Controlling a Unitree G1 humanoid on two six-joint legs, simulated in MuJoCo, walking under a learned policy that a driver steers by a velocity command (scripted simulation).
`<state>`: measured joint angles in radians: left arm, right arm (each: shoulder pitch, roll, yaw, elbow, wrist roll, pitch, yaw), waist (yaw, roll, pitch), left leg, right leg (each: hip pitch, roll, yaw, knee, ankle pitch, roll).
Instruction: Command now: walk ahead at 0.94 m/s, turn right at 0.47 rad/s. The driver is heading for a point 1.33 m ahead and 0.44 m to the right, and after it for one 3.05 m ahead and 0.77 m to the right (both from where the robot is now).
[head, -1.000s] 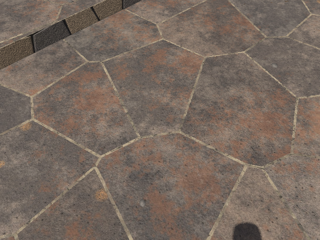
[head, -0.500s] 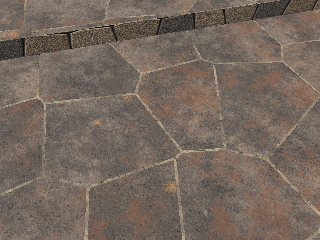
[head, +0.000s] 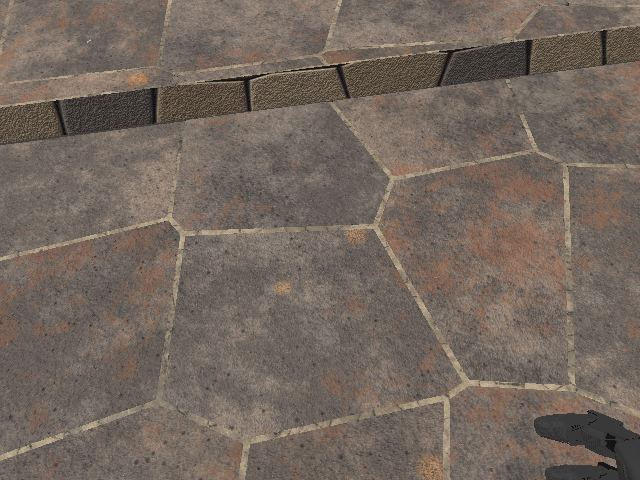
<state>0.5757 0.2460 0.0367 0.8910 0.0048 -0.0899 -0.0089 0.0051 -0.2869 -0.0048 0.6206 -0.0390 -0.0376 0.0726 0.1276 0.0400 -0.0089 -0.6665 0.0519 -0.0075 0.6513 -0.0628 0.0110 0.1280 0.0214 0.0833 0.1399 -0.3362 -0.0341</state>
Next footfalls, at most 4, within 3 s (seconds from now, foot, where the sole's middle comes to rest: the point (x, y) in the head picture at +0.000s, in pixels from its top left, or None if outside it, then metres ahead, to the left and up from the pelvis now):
0.06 left None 0.23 0.14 -0.77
0.50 right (453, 421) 0.61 -0.13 -0.77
1.08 left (411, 350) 0.76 -0.04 -0.77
1.50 right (552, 334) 0.84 -0.36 -0.77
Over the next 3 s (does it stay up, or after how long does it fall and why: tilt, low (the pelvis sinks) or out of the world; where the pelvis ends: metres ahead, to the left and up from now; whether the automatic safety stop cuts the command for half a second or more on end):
stays up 1.23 -0.31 0.00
